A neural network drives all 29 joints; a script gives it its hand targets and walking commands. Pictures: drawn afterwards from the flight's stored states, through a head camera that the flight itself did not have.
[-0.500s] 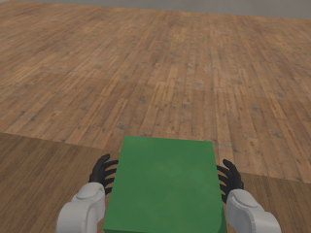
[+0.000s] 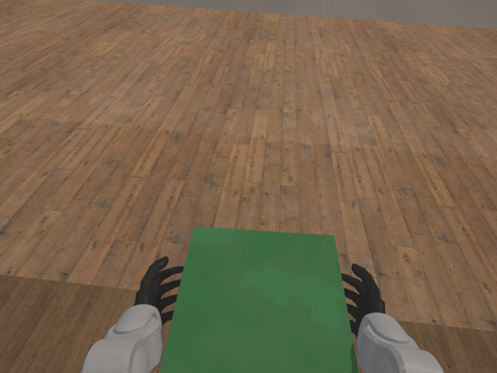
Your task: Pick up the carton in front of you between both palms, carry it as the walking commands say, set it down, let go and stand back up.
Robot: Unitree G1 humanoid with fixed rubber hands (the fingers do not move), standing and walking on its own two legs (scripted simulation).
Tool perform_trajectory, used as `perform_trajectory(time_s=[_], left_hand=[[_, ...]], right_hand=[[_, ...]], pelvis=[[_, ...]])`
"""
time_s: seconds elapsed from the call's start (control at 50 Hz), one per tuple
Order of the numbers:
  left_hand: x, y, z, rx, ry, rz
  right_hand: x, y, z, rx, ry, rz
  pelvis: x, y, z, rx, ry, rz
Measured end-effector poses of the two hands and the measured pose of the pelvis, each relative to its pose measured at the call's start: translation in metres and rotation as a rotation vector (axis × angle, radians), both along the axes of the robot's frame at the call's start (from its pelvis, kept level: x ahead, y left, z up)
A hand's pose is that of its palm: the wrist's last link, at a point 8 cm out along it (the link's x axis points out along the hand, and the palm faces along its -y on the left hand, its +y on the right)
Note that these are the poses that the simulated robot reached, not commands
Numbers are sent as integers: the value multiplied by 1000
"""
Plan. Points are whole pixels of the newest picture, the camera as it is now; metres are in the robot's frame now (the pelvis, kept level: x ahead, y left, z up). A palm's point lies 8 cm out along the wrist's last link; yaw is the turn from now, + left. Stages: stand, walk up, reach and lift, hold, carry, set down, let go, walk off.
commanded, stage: carry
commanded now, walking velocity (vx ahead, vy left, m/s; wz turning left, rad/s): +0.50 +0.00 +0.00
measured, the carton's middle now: (256, 331) +0.23 -0.01 +0.00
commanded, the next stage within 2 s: none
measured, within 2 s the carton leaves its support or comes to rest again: neither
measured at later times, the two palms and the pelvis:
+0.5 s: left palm (191, 159) +0.59 +0.13 +0.05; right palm (321, 157) +0.62 -0.17 +0.05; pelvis +0.26 -0.04 -0.02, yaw +3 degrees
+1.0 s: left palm (193, 126) +0.69 +0.14 +0.08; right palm (315, 126) +0.70 -0.17 +0.08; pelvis +0.37 -0.02 -0.01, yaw +1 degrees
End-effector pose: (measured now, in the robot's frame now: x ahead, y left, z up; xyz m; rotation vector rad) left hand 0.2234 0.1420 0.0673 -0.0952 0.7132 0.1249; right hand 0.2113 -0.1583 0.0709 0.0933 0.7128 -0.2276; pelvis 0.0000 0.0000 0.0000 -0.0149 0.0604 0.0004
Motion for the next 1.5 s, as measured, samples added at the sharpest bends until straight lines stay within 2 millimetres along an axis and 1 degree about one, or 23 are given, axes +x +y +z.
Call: perform_trajectory(time_s=[0.08, 0.16, 0.2, 0.24, 0.32, 0.34, 0.38, 0.42, 0.48, 0.54, 0.6, 0.68, 0.78, 0.88, 0.96, 1.04, 1.12, 1.26, 1.5], left_hand=[[47, 4, 10, 1, -30, 13], [102, 6, 15, 15, -64, 46], [136, 5, 16, 32, -77, 65], [174, 3, 14, 45, -88, 88], [255, -5, 6, 59, -123, 140], [274, -7, 3, 68, -126, 149], [305, -9, -1, 75, -112, 158], [328, -10, -6, 67, -87, 165], [356, -10, -12, 42, -59, 181], [381, -9, -14, 18, -62, 188], [404, -8, -15, 3, -89, 180], [427, -7, -13, -20, -107, 161], [447, -8, -2, -22, -121, 146], [459, -9, 6, -12, -114, 133], [465, -7, 10, -9, -108, 127], [466, -3, 14, -8, -110, 129], [463, 1, 15, -4, -109, 134], [450, 5, 15, -7, -86, 141], [437, 7, 24, 2, -95, 143]], right_hand=[[53, 3, 12, -10, -29, 19], [117, 4, 17, -17, -65, 55], [154, 3, 16, -15, -79, 68], [195, -1, 12, -11, -91, 71], [282, -12, -3, 9, -126, 53], [303, -15, -8, 11, -128, 52], [338, -18, -15, 7, -113, 53], [365, -19, -19, 21, -87, 47], [396, -17, -23, 52, -58, 37], [423, -14, -23, 66, -60, 37], [444, -12, -21, 60, -88, 33], [461, -11, -15, 43, -108, 25], [474, -13, -5, 44, -125, 14], [482, -14, 3, 39, -120, 7], [486, -12, 8, 33, -114, 2], [488, -9, 12, 27, -116, 3], [485, -6, 12, 22, -115, 4], [473, -1, 12, 21, -91, 6], [461, 0, 21, 12, -99, 4]], pelvis=[[46, 0, 6, -11, 6, 7], [96, -6, 4, -3, 1, 17], [122, -10, -1, 5, -4, 22], [148, -15, -7, 14, -11, 27], [202, -29, -31, 23, -27, 43], [212, -31, -35, 12, -25, 41], [224, -34, -35, 6, -16, 43], [237, -38, -31, 9, -6, 47], [256, -41, -22, 13, 10, 54], [274, -42, -18, 16, 22, 55], [293, -38, -19, 11, 23, 51], [318, -35, -19, 27, 22, 41], [343, -30, -16, 22, 31, 30], [360, -25, -13, 18, 27, 23], [367, -21, -13, 16, 22, 20], [370, -19, -14, 14, 16, 18], [369, -17, -16, 9, 7, 19], [362, -14, -15, 10, -15, 20], [348, -13, -12, 12, -25, 21]])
